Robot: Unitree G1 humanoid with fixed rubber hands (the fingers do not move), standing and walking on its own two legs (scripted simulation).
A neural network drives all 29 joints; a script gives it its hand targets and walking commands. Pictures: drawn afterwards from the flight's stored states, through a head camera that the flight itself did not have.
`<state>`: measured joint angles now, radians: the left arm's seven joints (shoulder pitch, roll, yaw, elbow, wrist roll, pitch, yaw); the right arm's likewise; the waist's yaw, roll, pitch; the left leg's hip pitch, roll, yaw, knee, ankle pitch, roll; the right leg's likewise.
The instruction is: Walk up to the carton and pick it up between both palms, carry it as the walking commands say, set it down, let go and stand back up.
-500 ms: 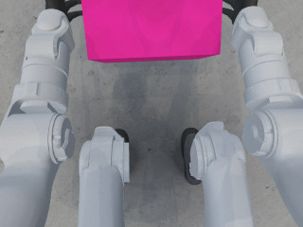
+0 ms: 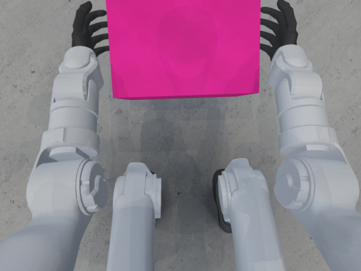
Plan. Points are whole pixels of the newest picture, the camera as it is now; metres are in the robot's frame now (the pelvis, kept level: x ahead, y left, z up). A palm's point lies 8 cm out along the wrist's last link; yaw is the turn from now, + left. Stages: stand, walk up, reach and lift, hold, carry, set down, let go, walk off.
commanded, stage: reach and lift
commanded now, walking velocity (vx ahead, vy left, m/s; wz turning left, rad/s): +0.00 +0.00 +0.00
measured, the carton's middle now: (183, 57) +0.54 +0.01 -0.19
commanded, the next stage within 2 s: none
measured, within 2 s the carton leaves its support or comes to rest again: neither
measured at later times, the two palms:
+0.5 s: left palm (65, 43) +0.51 +0.19 -0.03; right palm (303, 39) +0.51 -0.17 -0.03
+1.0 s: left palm (34, 30) +0.49 +0.19 +0.04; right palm (343, 25) +0.49 -0.17 +0.05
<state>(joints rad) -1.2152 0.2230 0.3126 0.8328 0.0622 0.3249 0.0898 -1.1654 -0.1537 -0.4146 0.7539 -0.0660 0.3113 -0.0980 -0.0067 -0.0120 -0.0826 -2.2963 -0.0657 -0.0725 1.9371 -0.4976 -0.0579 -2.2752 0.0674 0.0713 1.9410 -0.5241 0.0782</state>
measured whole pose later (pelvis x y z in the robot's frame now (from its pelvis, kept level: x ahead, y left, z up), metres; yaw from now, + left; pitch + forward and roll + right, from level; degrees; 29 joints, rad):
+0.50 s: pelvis +0.00 +0.00 +0.05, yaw +0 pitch +49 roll -1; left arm -1.11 0.14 0.38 0.76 0.14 0.38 0.13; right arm -1.07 -0.07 -0.46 0.68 -0.14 0.37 -0.09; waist -0.01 -0.01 -0.20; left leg -2.16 -0.08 -0.08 1.78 -0.48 -0.06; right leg -2.14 0.08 0.09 1.78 -0.50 0.08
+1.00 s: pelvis +0.01 +0.00 +0.10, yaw +0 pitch +47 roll -1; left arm -0.98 0.09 0.39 0.74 0.17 0.40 0.14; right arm -0.95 -0.04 -0.46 0.69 -0.17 0.38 -0.11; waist -0.01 -0.01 -0.28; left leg -1.95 -0.08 -0.09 1.60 -0.46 -0.05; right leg -1.93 0.09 0.10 1.60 -0.48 0.08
